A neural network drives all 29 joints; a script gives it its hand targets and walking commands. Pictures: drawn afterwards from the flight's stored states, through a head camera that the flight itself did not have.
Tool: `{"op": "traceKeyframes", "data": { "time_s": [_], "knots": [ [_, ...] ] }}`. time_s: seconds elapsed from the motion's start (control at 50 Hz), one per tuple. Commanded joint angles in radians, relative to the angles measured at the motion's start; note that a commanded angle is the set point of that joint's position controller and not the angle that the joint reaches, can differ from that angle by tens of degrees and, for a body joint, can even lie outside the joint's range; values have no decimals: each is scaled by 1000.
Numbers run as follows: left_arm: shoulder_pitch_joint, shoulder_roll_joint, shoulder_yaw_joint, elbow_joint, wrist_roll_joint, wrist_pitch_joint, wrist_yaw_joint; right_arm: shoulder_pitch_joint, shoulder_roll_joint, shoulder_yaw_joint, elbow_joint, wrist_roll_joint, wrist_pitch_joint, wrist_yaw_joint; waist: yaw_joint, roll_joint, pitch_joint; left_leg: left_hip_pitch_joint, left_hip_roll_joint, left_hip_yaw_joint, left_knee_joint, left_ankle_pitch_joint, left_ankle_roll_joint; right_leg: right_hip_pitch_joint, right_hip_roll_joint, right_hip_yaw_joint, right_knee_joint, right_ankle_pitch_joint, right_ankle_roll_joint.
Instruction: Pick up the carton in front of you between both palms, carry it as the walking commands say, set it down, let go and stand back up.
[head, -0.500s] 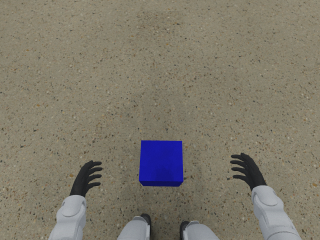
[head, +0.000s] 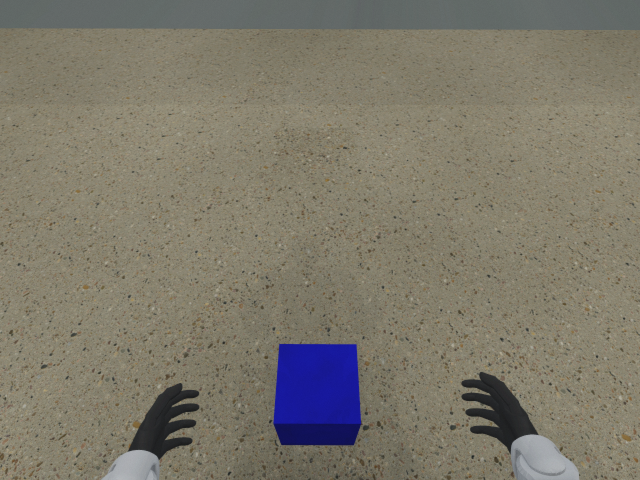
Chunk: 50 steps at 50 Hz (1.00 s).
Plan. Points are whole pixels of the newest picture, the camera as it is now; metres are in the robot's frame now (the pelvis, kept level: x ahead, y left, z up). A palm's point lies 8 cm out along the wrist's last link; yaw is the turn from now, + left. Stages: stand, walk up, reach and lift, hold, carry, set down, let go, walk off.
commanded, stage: let go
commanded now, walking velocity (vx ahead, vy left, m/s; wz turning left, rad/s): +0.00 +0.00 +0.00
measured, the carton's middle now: (317, 396) +0.39 +0.02 -0.65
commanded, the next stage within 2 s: stand in 0.10 s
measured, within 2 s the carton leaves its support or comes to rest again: neither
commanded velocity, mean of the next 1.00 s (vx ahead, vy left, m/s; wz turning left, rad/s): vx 0.00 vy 0.00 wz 0.00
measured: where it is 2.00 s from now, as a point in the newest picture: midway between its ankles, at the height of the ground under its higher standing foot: outside the picture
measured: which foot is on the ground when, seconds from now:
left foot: down 0.00-1.00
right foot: down 0.00-1.00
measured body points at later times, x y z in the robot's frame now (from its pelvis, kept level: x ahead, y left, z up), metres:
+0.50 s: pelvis +0.01 +0.01 +0.00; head +0.02 +0.02 +0.45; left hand +0.14 +0.30 -0.11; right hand +0.16 -0.28 -0.09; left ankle +0.01 +0.12 -0.74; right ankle -0.03 -0.12 -0.74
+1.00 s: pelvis +0.01 +0.01 +0.00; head +0.00 +0.02 +0.45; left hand +0.12 +0.31 -0.11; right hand +0.13 -0.29 -0.10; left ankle +0.01 +0.12 -0.74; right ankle -0.03 -0.12 -0.74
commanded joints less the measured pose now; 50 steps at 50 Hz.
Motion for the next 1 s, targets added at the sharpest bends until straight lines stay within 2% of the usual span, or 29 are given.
{"op": "traceKeyframes", "data": {
  "time_s": [0.0,0.06,0.08,0.1,0.12,0.18,0.32,0.64,0.98],
  "knots": [
    [-24,94,31,-100,3,-8,4,-38,-97,-34,-98,-2,-8,-1,1,20,-52,186,-22,28,-25,191,-21,-193,12,-47,-116,139,5],
    [-27,91,28,-107,0,-10,6,-39,-100,-36,-103,-1,-8,0,-1,24,-69,185,-17,23,-27,217,-20,-168,22,-50,-105,171,10],
    [-45,115,23,-152,11,46,32,31,-106,-51,-47,15,-37,-20,-16,68,-134,171,-41,29,6,220,-36,-122,30,-48,-69,246,6],
    [-42,219,47,22,2,-24,83,-49,-230,-50,68,-16,-68,-68,20,-25,-114,-17,59,-7,31,230,-32,-187,-39,-28,-40,194,37],
    [-6,222,47,37,9,-52,98,-40,-226,-54,67,-21,-84,-81,13,-28,-136,-17,64,-17,29,198,-28,-164,-42,-6,-41,178,39],
    [-24,191,32,86,14,-95,100,-59,-203,-38,121,-25,-109,-90,6,14,-135,-68,72,-36,6,85,-13,-178,-50,20,-47,89,24],
    [-30,230,25,188,16,-128,99,-70,-246,-32,216,-21,-133,-94,-1,37,-181,-41,94,-67,21,229,2,-149,-64,34,-32,221,17],
    [-37,277,12,338,10,-151,106,-80,-302,-19,337,-12,-150,-104,-1,29,-164,-14,110,-94,-8,291,18,-101,-85,51,-62,274,9],
    [-55,301,7,435,5,-155,101,-98,-325,-2,434,-6,-153,-103,0,25,-133,-7,119,-106,-65,222,21,-91,-101,70,-118,218,-1]
  ]
}}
